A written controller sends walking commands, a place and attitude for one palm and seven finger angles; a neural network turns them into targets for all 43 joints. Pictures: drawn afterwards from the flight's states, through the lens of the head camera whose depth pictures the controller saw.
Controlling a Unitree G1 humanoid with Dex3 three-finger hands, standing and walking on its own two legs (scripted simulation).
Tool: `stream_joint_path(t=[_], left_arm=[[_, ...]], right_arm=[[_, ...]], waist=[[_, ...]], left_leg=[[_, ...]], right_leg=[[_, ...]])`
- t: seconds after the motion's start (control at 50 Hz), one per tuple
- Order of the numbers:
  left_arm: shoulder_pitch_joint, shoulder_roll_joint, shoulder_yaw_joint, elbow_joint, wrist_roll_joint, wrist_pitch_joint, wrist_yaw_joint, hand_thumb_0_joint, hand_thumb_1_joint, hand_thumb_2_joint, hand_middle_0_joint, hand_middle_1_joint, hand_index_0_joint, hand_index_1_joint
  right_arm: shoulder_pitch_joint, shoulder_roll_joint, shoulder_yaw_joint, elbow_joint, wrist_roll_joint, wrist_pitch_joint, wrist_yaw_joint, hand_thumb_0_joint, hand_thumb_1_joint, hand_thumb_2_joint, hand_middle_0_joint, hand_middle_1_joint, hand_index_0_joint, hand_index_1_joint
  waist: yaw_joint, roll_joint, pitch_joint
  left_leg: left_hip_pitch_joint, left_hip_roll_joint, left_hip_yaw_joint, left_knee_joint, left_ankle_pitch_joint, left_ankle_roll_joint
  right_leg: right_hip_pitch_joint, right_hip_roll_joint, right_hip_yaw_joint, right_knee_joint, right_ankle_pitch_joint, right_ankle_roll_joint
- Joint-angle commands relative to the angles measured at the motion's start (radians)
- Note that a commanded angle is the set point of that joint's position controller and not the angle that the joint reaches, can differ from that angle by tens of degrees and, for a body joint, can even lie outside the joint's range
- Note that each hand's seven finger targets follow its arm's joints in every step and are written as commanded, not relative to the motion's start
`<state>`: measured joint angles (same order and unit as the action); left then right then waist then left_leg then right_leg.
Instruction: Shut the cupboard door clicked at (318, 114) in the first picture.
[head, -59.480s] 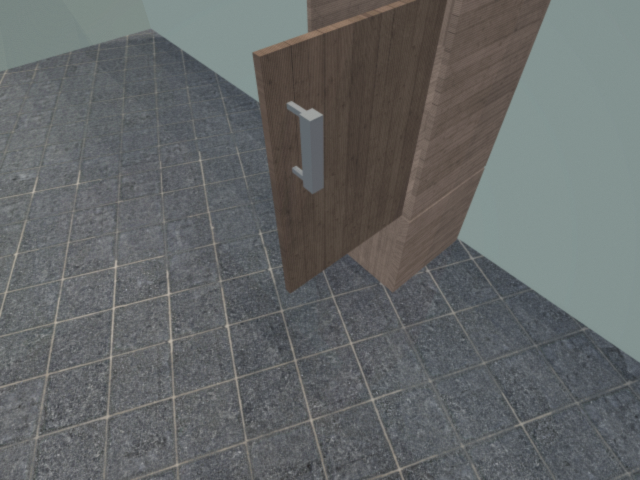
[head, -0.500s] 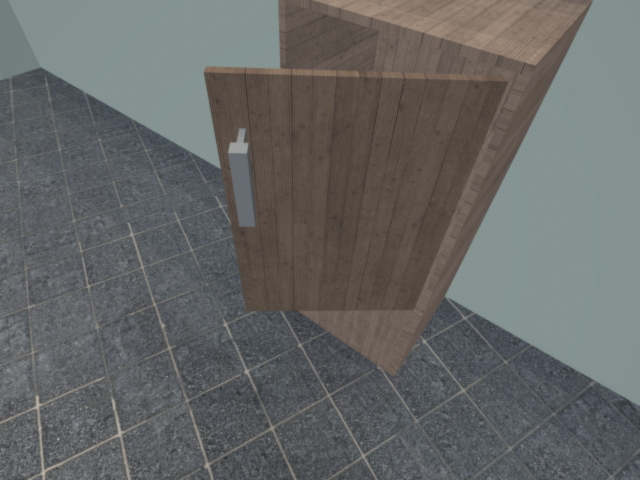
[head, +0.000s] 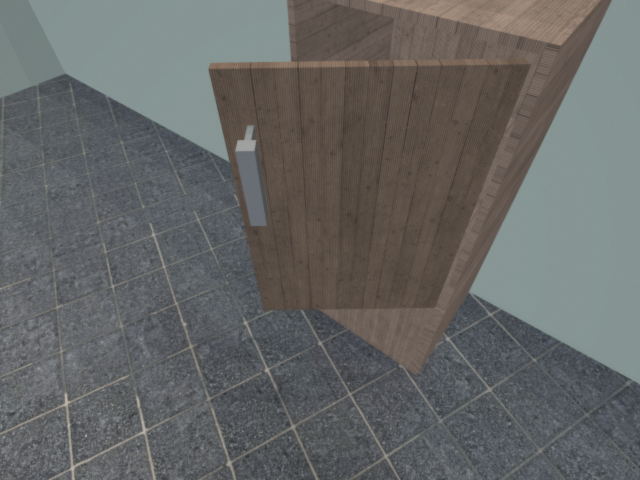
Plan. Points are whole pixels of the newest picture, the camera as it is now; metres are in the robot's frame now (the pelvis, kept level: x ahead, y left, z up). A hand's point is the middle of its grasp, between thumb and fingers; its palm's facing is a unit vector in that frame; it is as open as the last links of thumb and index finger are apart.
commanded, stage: look again from close up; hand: left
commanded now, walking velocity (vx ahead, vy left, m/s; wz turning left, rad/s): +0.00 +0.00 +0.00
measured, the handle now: (254, 176) +0.52 +0.13 +0.10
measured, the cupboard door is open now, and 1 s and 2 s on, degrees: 39 39 39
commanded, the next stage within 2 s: shuffle to correct the standing spot in 0.26 s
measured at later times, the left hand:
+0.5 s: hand out of the picture +0.04 +0.19 -0.18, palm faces -0.03 -0.98 -0.21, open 7.4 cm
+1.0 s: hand out of the picture -0.01 +0.12 -0.19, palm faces +0.04 -0.99 -0.10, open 7.4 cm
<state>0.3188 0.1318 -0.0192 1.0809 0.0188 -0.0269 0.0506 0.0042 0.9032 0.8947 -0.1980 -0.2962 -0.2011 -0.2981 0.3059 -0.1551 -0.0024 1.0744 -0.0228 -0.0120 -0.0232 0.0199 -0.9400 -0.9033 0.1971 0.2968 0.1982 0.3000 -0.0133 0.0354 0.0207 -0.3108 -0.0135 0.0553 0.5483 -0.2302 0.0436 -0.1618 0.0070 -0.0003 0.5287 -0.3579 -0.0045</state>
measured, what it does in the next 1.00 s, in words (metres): lifts its right foot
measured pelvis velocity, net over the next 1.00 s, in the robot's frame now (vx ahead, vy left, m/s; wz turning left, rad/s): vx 0.08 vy -0.03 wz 0.00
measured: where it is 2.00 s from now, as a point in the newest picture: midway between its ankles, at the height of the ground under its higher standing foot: outside the picture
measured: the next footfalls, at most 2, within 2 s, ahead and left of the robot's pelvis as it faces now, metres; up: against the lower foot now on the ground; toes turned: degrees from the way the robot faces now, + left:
right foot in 1.34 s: +0.17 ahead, -0.25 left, +0.00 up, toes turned -4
left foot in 1.72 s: +0.12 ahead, -0.01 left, +0.00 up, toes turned +3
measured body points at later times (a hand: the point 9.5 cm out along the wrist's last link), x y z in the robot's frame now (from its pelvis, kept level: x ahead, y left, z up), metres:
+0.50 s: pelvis +0.02 +0.00 +0.00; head +0.03 +0.01 +0.45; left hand +0.04 +0.24 -0.16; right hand +0.07 -0.25 -0.14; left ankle +0.04 +0.09 -0.73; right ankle -0.05 -0.12 -0.73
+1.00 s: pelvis +0.08 -0.03 -0.01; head +0.10 +0.01 +0.44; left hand -0.01 +0.17 -0.18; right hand +0.14 -0.26 -0.14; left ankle +0.08 +0.05 -0.73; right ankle -0.03 -0.13 -0.66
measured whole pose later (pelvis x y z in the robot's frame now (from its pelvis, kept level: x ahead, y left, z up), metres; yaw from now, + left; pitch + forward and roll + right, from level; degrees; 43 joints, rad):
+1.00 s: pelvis +0.08 -0.03 -0.01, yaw +0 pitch +0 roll -1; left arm 0.44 0.16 0.02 1.12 0.03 0.04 0.02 0.00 0.90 0.89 -0.20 -0.30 -0.20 -0.30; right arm 0.19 -0.12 -0.02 1.03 -0.02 -0.04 -0.05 0.00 -0.91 -0.90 0.20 0.30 0.20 0.30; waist 0.02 -0.09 0.04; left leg -0.30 0.04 0.15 0.65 -0.35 0.06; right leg -0.31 0.05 -0.03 1.07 -0.50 -0.03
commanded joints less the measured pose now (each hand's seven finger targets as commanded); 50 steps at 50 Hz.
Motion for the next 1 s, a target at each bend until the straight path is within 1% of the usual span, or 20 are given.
stream_joint_path(t=[0.0, 0.14, 0.34, 0.38, 0.48, 0.54, 0.58, 0.64, 0.68, 0.7, 0.72, 0.76, 0.8, 0.82, 0.86, 0.88, 0.9, 0.92, 0.96, 0.98], left_arm=[[0.057, 0.104, 0.020, -0.041, 0.000, -0.014, 0.003, 0.000, 0.900, 0.900, -0.200, -0.300, -0.200, -0.300], [0.041, 0.161, 0.031, -0.055, -0.002, -0.009, 0.000, 0.000, 0.900, 0.900, -0.200, -0.300, -0.200, -0.300], [-0.002, 0.211, 0.034, -0.063, -0.001, -0.003, -0.010, 0.000, 0.900, 0.900, -0.200, -0.300, -0.200, -0.300], [0.025, 0.155, 0.021, -0.042, -0.002, 0.007, -0.011, 0.000, 0.900, 0.900, -0.200, -0.300, -0.200, -0.300], [0.043, 0.154, 0.028, -0.044, 0.009, 0.021, -0.024, 0.000, 0.900, 0.900, -0.200, -0.300, -0.200, -0.300], [0.059, 0.153, 0.034, -0.051, 0.014, 0.023, -0.029, 0.000, 0.900, 0.900, -0.200, -0.300, -0.200, -0.300], [0.077, 0.152, 0.037, -0.050, 0.013, 0.022, -0.031, 0.000, 0.900, 0.900, -0.200, -0.300, -0.200, -0.300], [0.119, 0.151, 0.043, -0.042, 0.011, 0.017, -0.032, 0.000, 0.900, 0.900, -0.200, -0.300, -0.200, -0.300], [0.163, 0.172, 0.053, -0.028, 0.009, 0.013, -0.027, 0.000, 0.900, 0.900, -0.200, -0.300, -0.200, -0.300], [0.190, 0.185, 0.059, -0.021, 0.011, 0.013, -0.023, 0.000, 0.900, 0.900, -0.200, -0.300, -0.200, -0.300], [0.212, 0.177, 0.058, -0.016, 0.013, 0.010, -0.018, 0.000, 0.900, 0.900, -0.200, -0.300, -0.200, -0.300], [0.241, 0.157, 0.057, -0.006, 0.022, 0.007, -0.010, 0.000, 0.900, 0.900, -0.200, -0.300, -0.200, -0.300], [0.233, 0.156, 0.058, -0.006, 0.023, 0.009, -0.005, 0.000, 0.900, 0.900, -0.200, -0.300, -0.200, -0.300], [0.213, 0.156, 0.056, -0.011, 0.021, 0.011, -0.005, 0.000, 0.900, 0.900, -0.200, -0.300, -0.200, -0.300], [0.148, 0.158, 0.052, -0.024, 0.005, 0.018, -0.012, 0.000, 0.900, 0.900, -0.200, -0.300, -0.200, -0.300], [0.152, 0.137, 0.055, -0.035, -0.002, 0.017, -0.017, 0.000, 0.900, 0.900, -0.200, -0.300, -0.200, -0.300], [0.155, 0.087, 0.042, -0.061, -0.010, 0.011, -0.022, 0.000, 0.900, 0.900, -0.200, -0.300, -0.200, -0.300], [0.126, 0.152, 0.064, -0.074, 0.000, 0.023, -0.018, 0.000, 0.900, 0.900, -0.200, -0.300, -0.200, -0.300], [0.056, 0.122, 0.074, -0.074, 0.020, 0.041, -0.023, 0.000, 0.900, 0.900, -0.200, -0.300, -0.200, -0.300], [0.077, 0.097, 0.075, -0.068, 0.023, 0.050, -0.034, 0.000, 0.900, 0.900, -0.200, -0.300, -0.200, -0.300]], right_arm=[[0.024, -0.096, -0.012, -0.054, 0.007, -0.024, 0.004, 0.000, -0.900, -0.900, 0.200, 0.300, 0.200, 0.300], [-0.027, -0.145, -0.018, -0.055, 0.009, -0.032, 0.000, 0.000, -0.900, -0.900, 0.200, 0.300, 0.200, 0.300], [-0.105, -0.185, -0.023, -0.053, 0.012, -0.029, -0.001, 0.000, -0.900, -0.900, 0.200, 0.300, 0.200, 0.300], [-0.089, -0.140, -0.011, -0.041, 0.008, -0.020, 0.002, 0.000, -0.900, -0.900, 0.200, 0.300, 0.200, 0.300], [-0.084, -0.176, -0.028, -0.044, 0.000, -0.006, 0.003, 0.000, -0.900, -0.900, 0.200, 0.300, 0.200, 0.300], [-0.064, -0.193, -0.039, -0.051, 0.000, -0.005, -0.003, 0.000, -0.900, -0.900, 0.200, 0.300, 0.200, 0.300], [-0.056, -0.193, -0.044, -0.053, 0.000, -0.005, -0.006, 0.000, -0.900, -0.900, 0.200, 0.300, 0.200, 0.300], [-0.063, -0.164, -0.042, -0.058, 0.002, -0.009, -0.009, 0.000, -0.900, -0.900, 0.200, 0.300, 0.200, 0.300], [-0.088, -0.114, -0.032, -0.071, 0.003, -0.013, -0.009, 0.000, -0.900, -0.900, 0.200, 0.300, 0.200, 0.300], [-0.111, -0.081, -0.027, -0.082, 0.002, -0.014, -0.009, 0.000, -0.900, -0.900, 0.200, 0.300, 0.200, 0.300], [-0.144, -0.079, -0.028, -0.094, -0.001, -0.014, -0.008, 0.000, -0.900, -0.900, 0.200, 0.300, 0.200, 0.300], [-0.165, -0.070, -0.031, -0.097, 0.001, -0.017, -0.010, 0.000, -0.900, -0.900, 0.200, 0.300, 0.200, 0.300], [-0.166, -0.051, -0.028, -0.094, 0.005, -0.018, -0.008, 0.000, -0.900, -0.900, 0.200, 0.300, 0.200, 0.300], [-0.144, -0.045, -0.027, -0.088, 0.006, -0.018, -0.010, 0.000, -0.900, -0.900, 0.200, 0.300, 0.200, 0.300], [0.027, -0.060, -0.034, -0.027, 0.003, -0.021, -0.022, 0.000, -0.900, -0.900, 0.200, 0.300, 0.200, 0.300], [0.143, -0.134, -0.054, 0.006, -0.004, -0.025, -0.035, 0.000, -0.900, -0.900, 0.200, 0.300, 0.200, 0.300], [0.237, -0.221, -0.072, 0.023, -0.004, -0.027, -0.043, 0.000, -0.900, -0.900, 0.200, 0.300, 0.200, 0.300], [0.223, -0.225, -0.065, 0.012, 0.002, -0.014, -0.039, 0.000, -0.900, -0.900, 0.200, 0.300, 0.200, 0.300], [0.085, -0.150, -0.051, -0.013, 0.000, -0.021, -0.042, 0.000, -0.900, -0.900, 0.200, 0.300, 0.200, 0.300], [0.039, -0.129, -0.043, -0.029, 0.000, -0.028, -0.040, 0.000, -0.900, -0.900, 0.200, 0.300, 0.200, 0.300]], waist=[[0.009, -0.073, 0.068], [0.016, -0.036, 0.001], [0.019, -0.033, -0.020], [0.015, -0.032, -0.020], [0.015, 0.017, 0.035], [0.017, 0.034, 0.039], [0.019, 0.052, 0.025], [0.034, -0.023, -0.006], [0.045, -0.176, -0.013], [0.056, -0.264, 0.014], [0.071, -0.268, 0.045], [0.076, -0.180, 0.054], [0.063, -0.136, 0.050], [0.041, -0.123, 0.040], [-0.047, -0.127, -0.038], [-0.093, -0.014, -0.112], [-0.100, 0.237, -0.166], [-0.091, 0.097, -0.152], [-0.033, 0.073, 0.062], [-0.003, 0.072, 0.095]], left_leg=[[0.054, 0.104, -0.131, -0.125, 0.078, 0.010], [0.122, 0.114, -0.109, -0.117, 0.191, 0.014], [0.154, 0.121, -0.103, -0.121, 0.203, 0.011], [0.153, 0.126, -0.109, -0.133, 0.118, 0.007], [0.090, 0.180, -0.210, -0.209, -0.125, 0.044], [0.080, 0.215, -0.275, -0.219, -0.125, 0.080], [0.081, 0.219, -0.282, -0.199, -0.090, 0.089], [0.016, 0.170, -0.184, -0.081, 0.015, 0.063], [-0.081, 0.073, -0.025, 0.099, 0.020, 0.015], [-0.173, 0.029, 0.028, 0.171, -0.101, -0.004], [-0.249, 0.022, 0.033, 0.263, -0.252, -0.011], [-0.311, 0.039, 0.028, 0.359, -0.315, -0.006], [-0.279, 0.040, 0.060, 0.282, -0.284, -0.008], [-0.194, 0.033, 0.073, 0.185, -0.234, -0.007], [0.128, 0.025, 0.077, -0.030, 0.053, 0.006], [0.372, 0.194, -0.129, -0.071, 0.312, 0.078], [0.485, 0.492, -0.473, -0.136, 0.677, 0.227], [0.394, 0.553, -0.501, -0.179, 0.620, 0.287], [0.133, 0.465, -0.361, -0.236, 0.443, 0.217], [0.059, 0.415, -0.278, -0.252, 0.417, 0.183]], right_leg=[[-0.124, -0.076, 0.089, -0.110, 0.097, -0.051], [-0.077, -0.085, 0.096, -0.099, 0.202, -0.040], [-0.057, -0.096, 0.102, -0.126, 0.247, -0.033], [-0.063, -0.086, 0.078, -0.123, 0.153, -0.024], [-0.113, -0.050, 0.003, -0.060, -0.030, -0.025], [-0.136, -0.040, -0.020, -0.020, -0.036, -0.025], [-0.134, -0.043, -0.024, -0.020, -0.027, -0.027], [-0.034, -0.073, 0.022, -0.093, 0.038, -0.043], [0.062, -0.157, 0.143, -0.178, 0.192, -0.081], [0.114, -0.208, 0.196, -0.188, 0.384, -0.116], [0.148, -0.243, 0.221, -0.172, 0.604, -0.158], [0.208, -0.258, 0.197, -0.129, 0.872, -0.218], [0.218, -0.220, 0.136, -0.086, 0.952, -0.207], [0.168, -0.192, 0.110, -0.054, 0.955, -0.192], [0.020, -0.119, 0.039, 0.116, 0.882, -0.126], [-0.185, -0.062, 0.005, 0.311, 0.608, -0.066], [-0.380, 0.024, -0.056, 0.594, -0.137, -0.012], [-0.387, -0.003, 0.047, 0.715, -0.228, -0.030], [-0.428, -0.054, 0.063, 0.737, -0.123, -0.010], [-0.403, -0.062, 0.053, 0.723, -0.052, 0.000]])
